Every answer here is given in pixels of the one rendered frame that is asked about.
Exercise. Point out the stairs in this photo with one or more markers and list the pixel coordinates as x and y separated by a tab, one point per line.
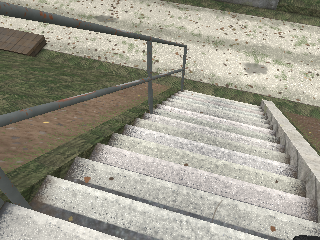
199	168

